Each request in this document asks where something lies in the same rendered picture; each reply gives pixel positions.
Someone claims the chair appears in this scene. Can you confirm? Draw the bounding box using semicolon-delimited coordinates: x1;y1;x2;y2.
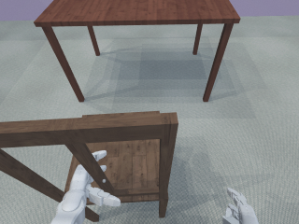
0;111;178;222

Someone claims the right robot hand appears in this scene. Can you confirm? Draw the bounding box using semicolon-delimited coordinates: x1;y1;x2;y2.
222;188;259;224

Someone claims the left robot hand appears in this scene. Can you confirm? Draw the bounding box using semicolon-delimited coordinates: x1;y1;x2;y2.
69;150;121;207

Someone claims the table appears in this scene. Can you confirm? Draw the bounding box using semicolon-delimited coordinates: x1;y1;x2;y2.
34;0;241;103

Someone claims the robot left forearm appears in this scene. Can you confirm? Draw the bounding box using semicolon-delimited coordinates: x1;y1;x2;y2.
50;189;87;224

